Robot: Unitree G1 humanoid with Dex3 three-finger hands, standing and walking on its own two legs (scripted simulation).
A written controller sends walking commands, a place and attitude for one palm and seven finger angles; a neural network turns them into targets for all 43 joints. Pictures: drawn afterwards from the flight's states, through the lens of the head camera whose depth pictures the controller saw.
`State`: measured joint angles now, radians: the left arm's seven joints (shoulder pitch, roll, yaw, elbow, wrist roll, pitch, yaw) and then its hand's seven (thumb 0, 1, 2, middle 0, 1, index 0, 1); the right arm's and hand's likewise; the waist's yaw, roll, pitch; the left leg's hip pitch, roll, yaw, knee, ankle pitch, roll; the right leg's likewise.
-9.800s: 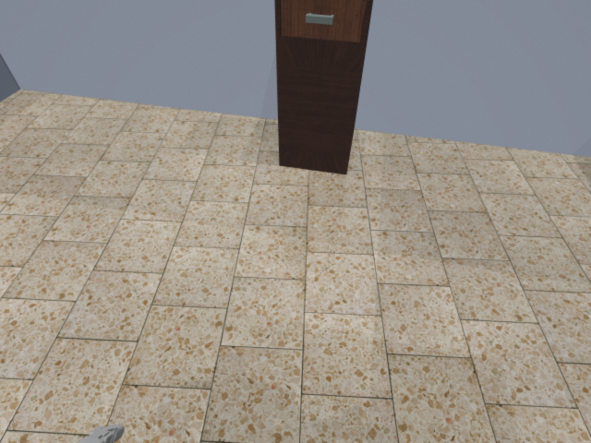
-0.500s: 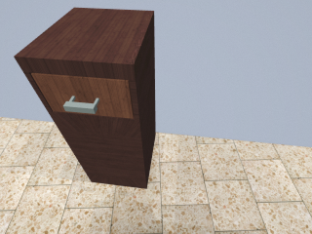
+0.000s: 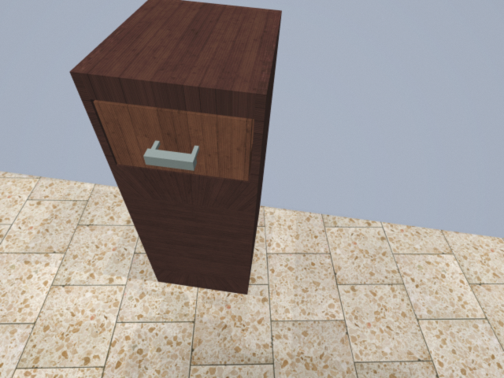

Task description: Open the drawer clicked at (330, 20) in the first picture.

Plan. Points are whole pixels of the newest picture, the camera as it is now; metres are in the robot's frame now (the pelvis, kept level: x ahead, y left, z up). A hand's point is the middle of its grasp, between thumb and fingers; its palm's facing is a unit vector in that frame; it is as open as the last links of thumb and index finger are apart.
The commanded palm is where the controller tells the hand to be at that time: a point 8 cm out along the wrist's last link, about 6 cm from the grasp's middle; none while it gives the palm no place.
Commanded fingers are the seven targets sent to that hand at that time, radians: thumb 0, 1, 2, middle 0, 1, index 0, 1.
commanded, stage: raise the hand with hooked fingers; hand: left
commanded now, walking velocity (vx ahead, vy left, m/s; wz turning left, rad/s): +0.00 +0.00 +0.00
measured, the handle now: (173, 153) +0.55 +0.22 +0.01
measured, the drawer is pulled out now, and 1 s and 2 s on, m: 0.00 0.00 0.00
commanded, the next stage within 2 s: move the hooked fingers above the handle in 1.84 s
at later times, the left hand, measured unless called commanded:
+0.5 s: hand (103, 346) +0.17 +0.24 -0.04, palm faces +0.20 -0.13 -0.97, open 9.4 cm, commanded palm +0.16 +0.24 +0.03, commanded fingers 0.00 0.22 0.61 -0.25 -0.74 -0.25 -0.74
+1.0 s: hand (110, 249) +0.28 +0.24 +0.05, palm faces +0.12 -0.14 -0.98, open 12.3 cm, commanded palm +0.25 +0.25 +0.11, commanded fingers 0.00 -0.36 0.36 -0.29 -1.11 -0.29 -1.11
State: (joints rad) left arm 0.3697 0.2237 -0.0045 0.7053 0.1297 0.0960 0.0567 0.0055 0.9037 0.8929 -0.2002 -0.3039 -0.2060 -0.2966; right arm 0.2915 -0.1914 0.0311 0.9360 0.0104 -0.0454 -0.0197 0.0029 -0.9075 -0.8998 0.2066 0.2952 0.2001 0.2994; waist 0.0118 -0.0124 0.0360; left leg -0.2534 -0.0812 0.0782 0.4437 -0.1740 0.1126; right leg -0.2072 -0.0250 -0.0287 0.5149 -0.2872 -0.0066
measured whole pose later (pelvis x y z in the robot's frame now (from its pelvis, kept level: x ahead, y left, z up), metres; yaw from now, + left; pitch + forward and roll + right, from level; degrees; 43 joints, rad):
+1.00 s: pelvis +0.03 +0.02 -0.02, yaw -2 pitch -1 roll -2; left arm 0.19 0.43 -0.09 -0.16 0.96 0.09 0.18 0.00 -0.14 0.45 -0.29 -0.97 -0.30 -0.96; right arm 0.19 -0.25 0.02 0.61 -0.02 0.15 -0.01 0.01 -0.91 -0.90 0.21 0.30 0.20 0.30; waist 0.09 0.08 -0.01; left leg -0.32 -0.12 0.06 0.66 -0.33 0.13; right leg -0.35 0.05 0.05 0.66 -0.30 -0.02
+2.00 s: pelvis +0.06 -0.04 +0.00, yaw +0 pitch +2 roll +0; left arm -0.15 0.54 -0.04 0.00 0.85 0.07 -0.03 -0.01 -0.49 0.30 -0.31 -1.20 -0.32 -1.20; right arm 0.12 -0.27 0.02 0.58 0.03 0.22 0.00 0.01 -0.91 -0.90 0.20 0.29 0.20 0.30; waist 0.07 0.08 -0.02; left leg -0.25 -0.10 -0.02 0.49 -0.27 0.08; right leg -0.28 0.07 -0.01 0.50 -0.25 -0.07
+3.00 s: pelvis +0.08 -0.02 -0.01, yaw +1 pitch +7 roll -1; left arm -0.42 0.50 -0.15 0.34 0.93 -0.13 0.03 -0.01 -0.49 0.30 -0.32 -1.20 -0.33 -1.20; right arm 0.19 -0.25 -0.02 0.60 0.03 0.22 -0.05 0.00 -0.91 -0.90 0.21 0.30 0.20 0.30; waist 0.03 0.05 -0.06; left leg -0.38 -0.10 -0.02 0.59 -0.33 0.09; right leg -0.40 0.07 -0.02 0.58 -0.31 -0.06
